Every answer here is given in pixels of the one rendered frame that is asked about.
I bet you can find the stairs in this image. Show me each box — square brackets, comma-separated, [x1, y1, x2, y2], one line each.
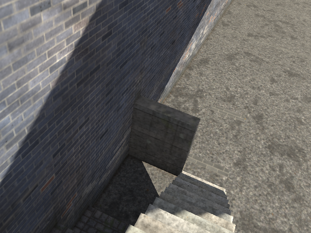
[125, 171, 236, 233]

